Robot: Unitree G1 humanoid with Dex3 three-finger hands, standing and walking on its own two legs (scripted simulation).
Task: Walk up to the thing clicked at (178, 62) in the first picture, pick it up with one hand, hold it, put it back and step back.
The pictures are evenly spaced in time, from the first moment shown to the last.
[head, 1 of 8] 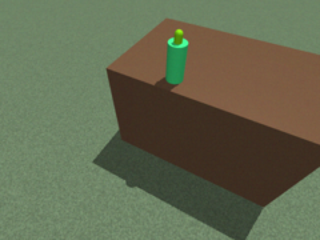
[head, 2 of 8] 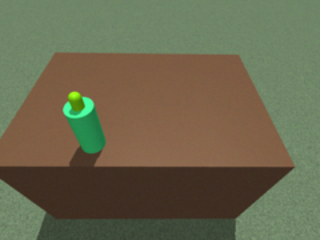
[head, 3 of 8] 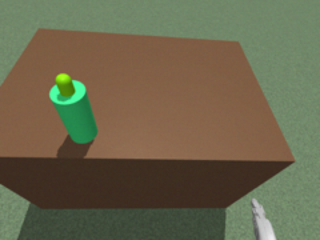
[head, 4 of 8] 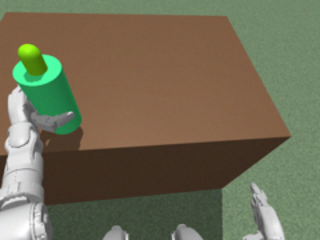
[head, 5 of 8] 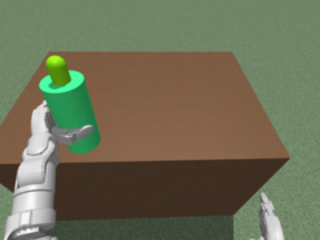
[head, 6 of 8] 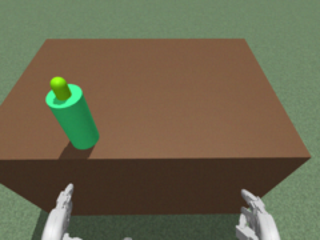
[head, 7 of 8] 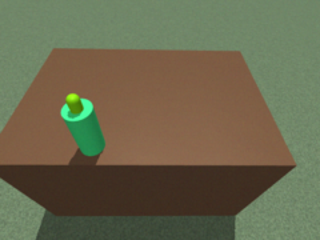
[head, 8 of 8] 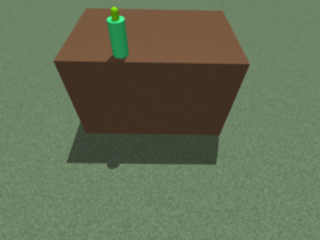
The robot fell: no
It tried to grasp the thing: yes
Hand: left
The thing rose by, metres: 0.25
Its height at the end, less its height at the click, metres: +0.00
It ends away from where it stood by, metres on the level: 0.02
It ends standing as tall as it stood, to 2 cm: yes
